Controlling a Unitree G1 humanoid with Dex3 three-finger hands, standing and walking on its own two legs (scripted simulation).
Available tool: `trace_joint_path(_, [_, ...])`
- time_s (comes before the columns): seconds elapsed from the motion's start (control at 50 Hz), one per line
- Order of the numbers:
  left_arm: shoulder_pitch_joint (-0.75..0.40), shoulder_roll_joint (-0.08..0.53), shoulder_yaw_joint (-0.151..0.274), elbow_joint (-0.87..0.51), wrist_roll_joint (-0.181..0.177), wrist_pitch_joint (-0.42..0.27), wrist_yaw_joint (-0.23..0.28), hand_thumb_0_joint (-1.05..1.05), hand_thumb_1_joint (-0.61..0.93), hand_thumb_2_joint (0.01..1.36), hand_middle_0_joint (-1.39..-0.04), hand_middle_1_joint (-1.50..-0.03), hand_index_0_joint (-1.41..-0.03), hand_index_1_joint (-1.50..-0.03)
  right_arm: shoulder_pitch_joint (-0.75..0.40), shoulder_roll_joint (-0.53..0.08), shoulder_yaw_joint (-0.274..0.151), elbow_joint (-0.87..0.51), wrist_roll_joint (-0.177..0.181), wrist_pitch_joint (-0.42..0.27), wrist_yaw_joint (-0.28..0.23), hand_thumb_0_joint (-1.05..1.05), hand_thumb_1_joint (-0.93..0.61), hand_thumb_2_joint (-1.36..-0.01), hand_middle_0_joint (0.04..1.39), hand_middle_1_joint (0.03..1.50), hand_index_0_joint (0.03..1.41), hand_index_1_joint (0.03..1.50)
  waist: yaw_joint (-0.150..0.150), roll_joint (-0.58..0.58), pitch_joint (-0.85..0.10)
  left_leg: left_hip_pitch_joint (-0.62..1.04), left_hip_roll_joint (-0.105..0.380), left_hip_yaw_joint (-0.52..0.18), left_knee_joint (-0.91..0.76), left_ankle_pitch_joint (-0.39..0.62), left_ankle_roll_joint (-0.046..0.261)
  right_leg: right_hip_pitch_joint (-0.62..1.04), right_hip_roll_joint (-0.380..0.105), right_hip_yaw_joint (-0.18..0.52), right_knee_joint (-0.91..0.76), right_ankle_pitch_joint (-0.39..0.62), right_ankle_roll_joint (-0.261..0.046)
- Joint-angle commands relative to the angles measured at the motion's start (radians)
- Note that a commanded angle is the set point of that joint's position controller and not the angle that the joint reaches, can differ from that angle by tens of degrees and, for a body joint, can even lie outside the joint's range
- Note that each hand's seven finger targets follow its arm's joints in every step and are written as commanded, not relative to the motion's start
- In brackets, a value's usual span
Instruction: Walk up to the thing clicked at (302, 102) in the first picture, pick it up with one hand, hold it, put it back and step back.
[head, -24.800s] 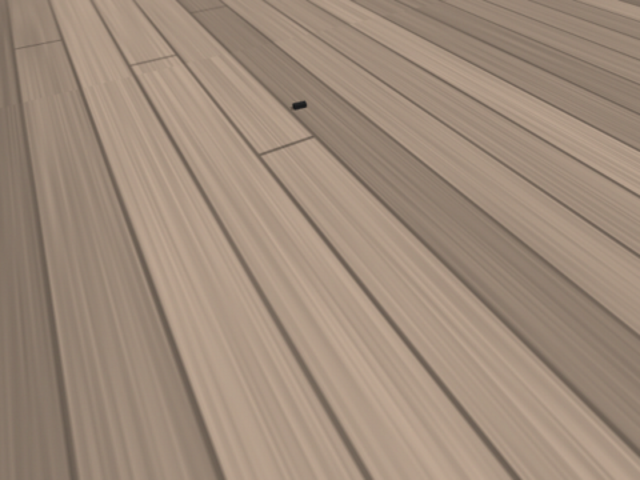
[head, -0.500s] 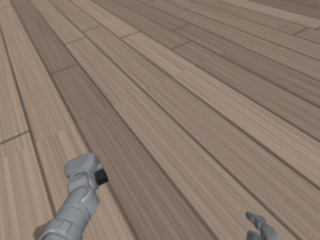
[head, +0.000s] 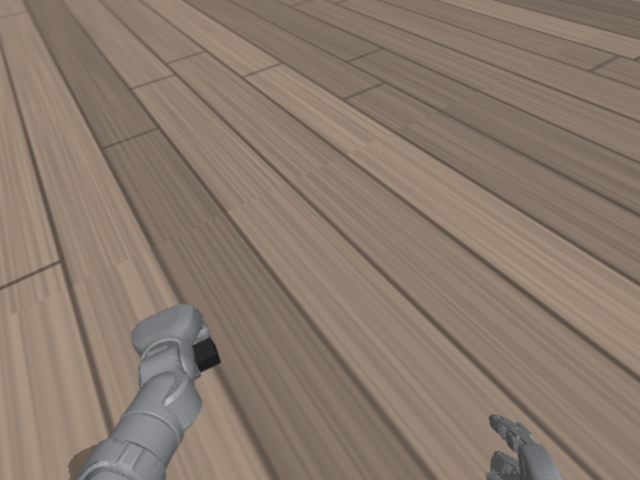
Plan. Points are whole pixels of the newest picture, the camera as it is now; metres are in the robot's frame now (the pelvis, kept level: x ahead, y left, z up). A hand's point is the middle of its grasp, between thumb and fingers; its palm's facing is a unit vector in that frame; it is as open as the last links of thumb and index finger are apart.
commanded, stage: hold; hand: left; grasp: from above
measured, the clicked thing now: (190, 361) +0.32 +0.23 -0.08
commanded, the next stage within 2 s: crouch in 0.14 s
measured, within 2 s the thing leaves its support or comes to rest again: neither
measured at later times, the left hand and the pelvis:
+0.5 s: hand (190, 374) +0.29 +0.22 -0.06, palm faces -0.43 -0.20 -0.88, open 6.8 cm; pelvis +0.00 +0.00 +0.00, yaw +0 degrees
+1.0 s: hand (233, 392) +0.35 +0.22 -0.30, palm faces -0.35 -0.15 -0.92, open 6.6 cm; pelvis -0.05 +0.01 -0.17, yaw -1 degrees
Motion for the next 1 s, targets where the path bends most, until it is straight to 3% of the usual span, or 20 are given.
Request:
trace_joint_path(0.0, [-0.336,0.189,0.089,-0.18,0.051,0.001,0.052,0.0,0.626,0.429,-0.952,-0.565,-0.981,-0.533,-0.09,-0.117,-0.042,-0.133,0.004,-0.047,-0.002,0.0,-0.886,-0.897,0.2,0.3,0.199,0.3,0.015,-0.033,-0.268,0.116,-0.031,0.001,-0.051,0.21,0.012,0.074,0.051,-0.019,-0.065,0.199,-0.017])
trace_joint_path(0.06, [-0.378,0.182,0.081,-0.161,0.064,-0.001,0.065,0.0,0.637,0.44,-0.968,-0.56,-0.995,-0.531,-0.082,-0.117,-0.042,-0.126,0.005,-0.047,-0.002,0.0,-0.888,-0.897,0.2,0.3,0.199,0.3,0.001,-0.046,-0.259,0.116,-0.034,0.004,-0.045,0.215,0.014,0.065,0.049,-0.016,-0.069,0.21,-0.014])
trace_joint_path(0.1, [-0.394,0.192,0.087,-0.174,0.056,-0.006,0.07,0.0,0.642,0.425,-0.958,-0.589,-0.993,-0.551,-0.081,-0.118,-0.043,-0.12,0.003,-0.048,-0.002,0.0,-0.89,-0.898,0.2,0.3,0.199,0.3,0.003,-0.033,-0.264,0.116,-0.034,0.004,-0.046,0.198,0.016,0.071,0.046,-0.013,-0.072,0.199,-0.015])
trace_joint_path(0.16, [-0.366,0.151,0.068,-0.138,0.043,0.001,0.067,0.0,0.634,0.474,-0.959,-0.61,-0.989,-0.577,-0.081,-0.121,-0.046,-0.121,0.004,-0.05,0.001,0.0,-0.89,-0.898,0.2,0.3,0.199,0.3,0.0,-0.045,-0.267,0.118,-0.031,0.003,-0.044,0.213,0.015,0.065,0.048,-0.013,-0.068,0.21,-0.015])
trace_joint_path(0.2, [-0.401,0.168,0.075,-0.177,0.038,-0.002,0.068,0.0,0.63,0.461,-0.959,-0.599,-0.989,-0.566,-0.078,-0.122,-0.049,-0.119,0.003,-0.052,0.002,0.0,-0.89,-0.898,0.2,0.3,0.199,0.3,-0.001,-0.039,-0.29,0.133,-0.032,0.007,-0.04,0.23,0.018,0.076,0.046,-0.018,-0.069,0.233,-0.012])
trace_joint_path(0.24, [-0.339,0.154,0.064,-0.148,0.034,0.004,0.062,0.0,0.531,0.378,-0.832,-0.539,-0.888,-0.478,-0.09,-0.117,-0.044,-0.126,0.004,-0.049,0.002,0.0,-0.846,-0.886,0.202,0.3,0.202,0.3,0.003,-0.059,-0.269,0.123,-0.037,0.01,-0.038,0.225,0.022,0.08,0.042,-0.018,-0.077,0.235,-0.008])
trace_joint_path(0.28, [-0.322,0.155,0.065,-0.126,0.041,0.001,0.059,0.0,0.639,0.38,-0.957,-0.531,-1.009,-0.478,-0.088,-0.117,-0.043,-0.127,0.004,-0.047,0.001,0.0,-0.864,-0.891,0.201,0.3,0.201,0.3,0.003,-0.076,-0.245,0.108,-0.037,0.009,-0.042,0.207,0.023,0.075,0.042,-0.021,-0.081,0.218,-0.008])
trace_joint_path(0.36, [-0.307,0.144,0.064,-0.084,0.045,-0.029,0.068,0.0,0.694,0.374,-1.001,-0.515,-1.053,-0.463,-0.073,-0.12,-0.047,-0.129,0.004,-0.045,0.0,0.0,-0.864,-0.891,0.201,0.3,0.201,0.3,-0.007,-0.101,-0.199,0.083,-0.037,0.01,-0.047,0.166,0.024,0.043,0.042,-0.021,-0.084,0.175,-0.01])
trace_joint_path(0.38, [-0.295,0.126,0.06,-0.042,0.051,-0.037,0.075,0.0,0.678,0.344,-0.992,-0.496,-1.045,-0.442,-0.059,-0.12,-0.047,-0.127,0.003,-0.045,0.002,0.0,-0.867,-0.892,0.201,0.3,0.201,0.3,-0.023,-0.12,-0.177,0.069,-0.041,0.015,-0.038,0.153,0.03,0.023,0.037,-0.016,-0.086,0.176,-0.005])
trace_joint_path(0.44, [-0.312,0.14,0.077,0.017,0.064,-0.074,0.118,0.0,0.669,0.317,-0.978,-0.495,-1.035,-0.437,-0.041,-0.124,-0.05,-0.111,-0.001,-0.045,0.002,0.0,-0.866,-0.891,0.201,0.3,0.201,0.3,-0.026,-0.105,-0.158,0.04,-0.042,0.016,-0.023,0.125,0.024,-0.005,0.036,-0.016,-0.071,0.139,-0.012])
trace_joint_path(0.52, [-0.408,0.142,0.094,0.099,0.085,-0.125,0.199,0.0,0.693,0.3,-0.999,-0.494,-1.059,-0.434,-0.001,-0.131,-0.064,-0.077,-0.012,-0.042,0.012,0.0,-0.869,-0.892,0.2,0.3,0.2,0.3,-0.049,-0.066,-0.182,-0.012,-0.031,0.009,0.028,0.094,0.013,-0.075,0.044,-0.017,-0.01,0.104,-0.023])
trace_joint_path(0.56, [-0.481,0.136,0.104,0.144,0.094,-0.15,0.245,0.0,0.686,0.276,-0.985,-0.497,-1.05,-0.431,0.019,-0.131,-0.071,-0.054,-0.022,-0.041,0.017,0.0,-0.87,-0.891,0.2,0.3,0.2,0.3,-0.081,-0.06,-0.218,-0.06,-0.03,0.012,0.096,0.099,0.011,-0.139,0.043,-0.01,0.048,0.119,-0.024])
trace_joint_path(0.68, [-0.56,0.091,0.141,0.367,0.11,-0.222,0.364,0.0,0.695,0.239,-1.013,-0.426,-1.071,-0.366,0.072,-0.138,-0.095,-0.016,-0.056,-0.039,0.035,0.0,-0.872,-0.889,0.2,0.299,0.2,0.299,-0.11,-0.03,-0.353,-0.337,-0.017,0.01,0.393,0.041,-0.004,-0.437,0.047,-0.016,0.346,0.07,-0.037])
trace_joint_path(0.7, [-0.608,0.12,0.161,0.37,0.116,-0.232,0.388,0.0,0.691,0.233,-1.021,-0.401,-1.075,-0.345,0.078,-0.14,-0.097,-0.02,-0.059,-0.039,0.037,0.0,-0.874,-0.89,0.2,0.299,0.2,0.299,-0.109,-0.007,-0.404,-0.387,-0.016,0.011,0.441,0.029,-0.005,-0.475,0.047,-0.015,0.398,0.06,-0.038])
trace_joint_path(0.76, [-0.643,0.111,0.181,0.466,0.12,-0.241,0.454,0.0,0.725,0.251,-1.05,-0.406,-1.103,-0.352,0.098,-0.144,-0.098,-0.026,-0.07,-0.045,0.047,0.0,-0.875,-0.89,0.2,0.299,0.2,0.299,-0.128,0.02,-0.475,-0.537,-0.013,-0.001,0.576,-0.023,-0.009,-0.653,0.05,-0.03,0.539,0.011,-0.042])
trace_joint_path(0.8, [-0.686,0.169,0.215,0.503,0.123,-0.243,0.493,0.0,0.728,0.271,-1.073,-0.372,-1.114,-0.33,0.114,-0.156,-0.1,-0.024,-0.076,-0.046,0.05,0.0,-0.872,-0.889,0.2,0.299,0.2,0.299,-0.118,0.051,-0.546,-0.623,-0.014,-0.004,0.655,-0.049,-0.007,-0.738,0.051,-0.037,0.617,-0.02,-0.049])
trace_joint_path(0.86, [-0.739,0.198,0.252,0.534,0.096,-0.222,0.533,0.0,0.732,0.333,-1.098,-0.378,-1.126,-0.349,0.115,-0.158,-0.099,-0.029,-0.085,-0.055,0.058,0.0,-0.871,-0.889,0.2,0.299,0.2,0.299,-0.117,0.071,-0.646,-0.733,-0.013,-0.02,0.726,-0.11,-0.005,-0.815,0.054,-0.048,0.706,-0.078,-0.055])
trace_joint_path(0.9, [-0.805,0.195,0.268,0.538,0.062,-0.197,0.551,0.0,0.745,0.315,-1.126,-0.347,-1.148,-0.325,0.123,-0.161,-0.098,-0.014,-0.091,-0.061,0.063,0.0,-0.873,-0.89,0.2,0.299,0.2,0.299,-0.134,0.085,-0.729,-0.766,-0.007,-0.027,0.78,-0.097,-0.003,-0.855,0.058,-0.05,0.76,-0.062,-0.056])
trace_joint_path(0.96, [-0.825,0.227,0.296,0.591,0.039,-0.179,0.545,0.0,0.736,0.306,-1.114,-0.352,-1.139,-0.327,0.125,-0.172,-0.101,0.02,-0.103,-0.072,0.068,0.0,-0.874,-0.891,0.2,0.299,0.2,0.299,-0.152,0.061,-0.738,-0.863,-0.002,-0.039,0.84,-0.124,0.001,-0.923,0.063,-0.061,0.829,-0.083,-0.054])
trace_joint_path(0.98, [-0.83,0.245,0.308,0.597,0.038,-0.18,0.54,0.0,0.752,0.302,-1.119,-0.348,-1.147,-0.32,0.126,-0.171,-0.101,0.029,-0.107,-0.075,0.071,0.0,-0.872,-0.889,0.2,0.299,0.2,0.299,-0.144,0.068,-0.759,-0.886,-0.001,-0.038,0.872,-0.127,0.005,-0.943,0.062,-0.06,0.85,-0.083,-0.054])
